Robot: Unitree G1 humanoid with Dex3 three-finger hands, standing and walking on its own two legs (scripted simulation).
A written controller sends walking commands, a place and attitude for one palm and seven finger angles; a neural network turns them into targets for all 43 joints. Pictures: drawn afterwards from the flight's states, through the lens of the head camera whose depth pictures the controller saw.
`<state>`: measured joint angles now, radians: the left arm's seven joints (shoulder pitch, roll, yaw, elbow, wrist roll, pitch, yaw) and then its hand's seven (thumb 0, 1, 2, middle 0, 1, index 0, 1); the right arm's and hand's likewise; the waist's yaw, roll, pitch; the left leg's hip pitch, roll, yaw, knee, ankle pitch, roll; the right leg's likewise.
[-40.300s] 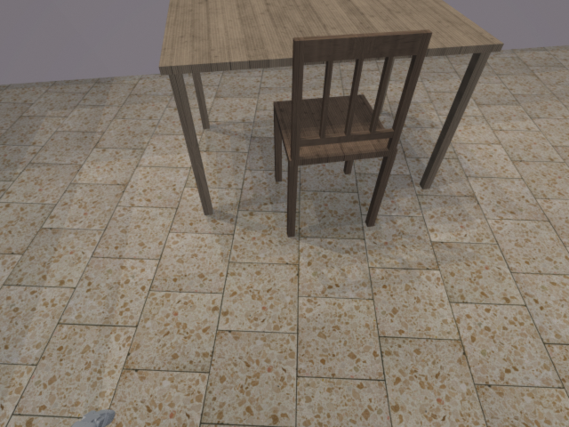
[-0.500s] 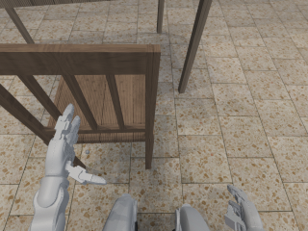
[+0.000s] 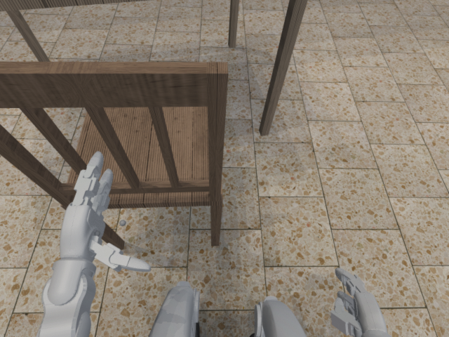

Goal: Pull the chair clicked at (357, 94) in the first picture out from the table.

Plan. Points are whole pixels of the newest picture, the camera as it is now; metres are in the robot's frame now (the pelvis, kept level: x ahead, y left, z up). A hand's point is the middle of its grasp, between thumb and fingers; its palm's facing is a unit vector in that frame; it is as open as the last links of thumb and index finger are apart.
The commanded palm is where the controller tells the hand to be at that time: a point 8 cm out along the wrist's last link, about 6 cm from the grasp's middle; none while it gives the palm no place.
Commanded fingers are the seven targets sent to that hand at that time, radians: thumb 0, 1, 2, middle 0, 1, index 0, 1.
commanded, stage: aim the fingers beside a spindle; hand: left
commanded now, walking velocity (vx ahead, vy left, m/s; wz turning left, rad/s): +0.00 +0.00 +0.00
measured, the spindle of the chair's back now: (118, 152) +0.43 +0.23 +0.02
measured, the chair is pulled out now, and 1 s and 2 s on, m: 0.27 0.27 0.27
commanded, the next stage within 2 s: push the fingers through the gap in 0.10 s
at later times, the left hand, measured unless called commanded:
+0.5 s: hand (120, 210) +0.31 +0.19 +0.03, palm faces +0.05 -1.00 -0.03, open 17.0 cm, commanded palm +0.29 +0.24 +0.03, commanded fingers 0.00 -0.50 0.30 -0.06 -0.08 -0.06 -0.08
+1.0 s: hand (124, 185) +0.36 +0.20 +0.03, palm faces +0.08 -1.00 -0.03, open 17.0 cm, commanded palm +0.34 +0.25 +0.03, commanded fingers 0.00 -0.50 0.30 -0.06 -0.08 -0.06 -0.08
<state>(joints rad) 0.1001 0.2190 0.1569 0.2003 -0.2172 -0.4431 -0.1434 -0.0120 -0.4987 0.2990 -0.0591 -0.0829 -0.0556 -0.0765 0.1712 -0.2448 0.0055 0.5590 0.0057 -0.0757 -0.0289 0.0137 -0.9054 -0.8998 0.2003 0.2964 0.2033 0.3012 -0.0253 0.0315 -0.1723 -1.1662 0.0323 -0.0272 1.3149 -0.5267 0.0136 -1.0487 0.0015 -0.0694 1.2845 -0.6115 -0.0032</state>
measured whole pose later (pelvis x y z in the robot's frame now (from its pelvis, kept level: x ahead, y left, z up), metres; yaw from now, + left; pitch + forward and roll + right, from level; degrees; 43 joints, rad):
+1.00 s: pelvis +0.00 +0.01 +0.00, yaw -1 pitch +23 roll -3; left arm -0.20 0.26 0.23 0.48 -0.19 -0.46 -0.13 -0.01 -0.50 0.30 -0.06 -0.08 -0.06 -0.08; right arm 0.20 -0.25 0.01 0.61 0.00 -0.04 -0.03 0.01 -0.91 -0.90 0.20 0.30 0.20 0.30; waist -0.05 0.03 -0.17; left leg -1.18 0.03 -0.01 1.31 -0.52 0.02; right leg -1.07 0.00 -0.05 1.27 -0.59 0.01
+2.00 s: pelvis +0.00 +0.01 +0.00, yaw -1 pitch +24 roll -4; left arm -0.40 0.29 0.29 0.70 -0.16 -0.49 -0.13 -0.01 -0.50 0.30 -0.07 -0.11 -0.07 -0.11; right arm 0.22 -0.25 0.01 0.62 0.00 0.02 -0.01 0.01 -0.91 -0.90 0.20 0.30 0.20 0.30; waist -0.08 0.02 -0.16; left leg -1.20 0.04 -0.01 1.29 -0.51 0.03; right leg -1.09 0.01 -0.05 1.25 -0.59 0.01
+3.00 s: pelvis +0.01 +0.01 +0.01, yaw -2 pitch +24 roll -4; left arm -0.29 0.27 0.27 0.58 -0.19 -0.45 -0.09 0.01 0.80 0.82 -0.43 -1.44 -0.42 -1.45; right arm 0.22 -0.24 0.00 0.59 0.00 0.03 0.01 0.01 -0.91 -0.90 0.20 0.30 0.20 0.30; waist -0.08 0.03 -0.17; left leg -1.16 0.04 0.00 1.27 -0.52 0.03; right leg -1.05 0.01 -0.03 1.23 -0.59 0.02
